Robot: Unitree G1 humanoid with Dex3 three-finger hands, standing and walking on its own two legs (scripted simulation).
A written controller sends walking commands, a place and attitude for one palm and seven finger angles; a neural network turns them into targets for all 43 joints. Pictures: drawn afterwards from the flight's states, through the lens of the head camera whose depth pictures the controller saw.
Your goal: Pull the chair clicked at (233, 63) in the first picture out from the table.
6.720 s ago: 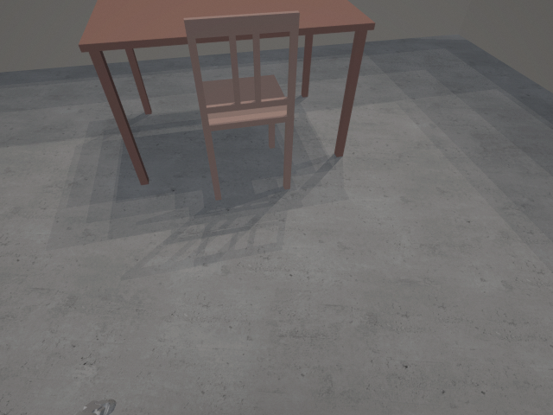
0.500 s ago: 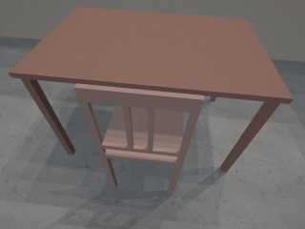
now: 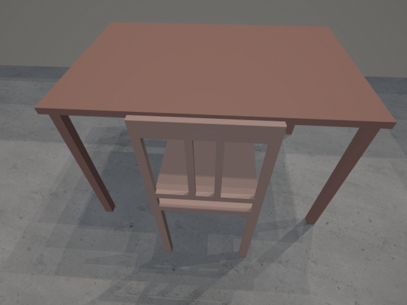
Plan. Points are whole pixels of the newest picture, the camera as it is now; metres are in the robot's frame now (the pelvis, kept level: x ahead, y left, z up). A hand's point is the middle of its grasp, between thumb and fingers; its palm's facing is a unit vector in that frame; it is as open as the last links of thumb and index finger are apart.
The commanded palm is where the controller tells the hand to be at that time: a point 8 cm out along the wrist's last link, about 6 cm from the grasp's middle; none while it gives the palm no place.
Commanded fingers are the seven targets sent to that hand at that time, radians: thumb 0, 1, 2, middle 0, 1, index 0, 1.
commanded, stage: come to a stop and stand still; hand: left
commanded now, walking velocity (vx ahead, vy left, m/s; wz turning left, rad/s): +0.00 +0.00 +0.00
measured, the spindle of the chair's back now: (190, 169) +0.52 +0.08 -0.11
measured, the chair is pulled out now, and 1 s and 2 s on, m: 0.00 0.00 0.00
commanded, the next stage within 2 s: look again from close up in 0.08 s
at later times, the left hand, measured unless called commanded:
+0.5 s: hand out of the picture +0.02 +0.14 -0.17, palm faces +0.02 -0.98 -0.17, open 7.4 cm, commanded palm none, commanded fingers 0.00 0.90 0.90 -0.20 -0.30 -0.20 -0.30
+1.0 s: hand out of the picture +0.04 +0.12 -0.17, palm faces +0.03 -0.98 -0.19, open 7.4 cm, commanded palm none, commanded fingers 0.00 0.90 0.90 -0.20 -0.30 -0.20 -0.30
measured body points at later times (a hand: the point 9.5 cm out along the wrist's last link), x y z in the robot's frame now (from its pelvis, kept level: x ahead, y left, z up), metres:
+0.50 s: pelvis +0.03 -0.02 +0.01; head +0.04 -0.03 +0.45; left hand +0.02 +0.19 -0.15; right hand +0.03 -0.24 -0.16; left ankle +0.04 +0.04 -0.74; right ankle +0.03 -0.14 -0.74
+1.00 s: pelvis +0.05 -0.05 +0.01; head +0.06 -0.05 +0.46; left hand +0.04 +0.17 -0.15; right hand +0.05 -0.26 -0.16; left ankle +0.04 +0.04 -0.74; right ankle +0.03 -0.14 -0.74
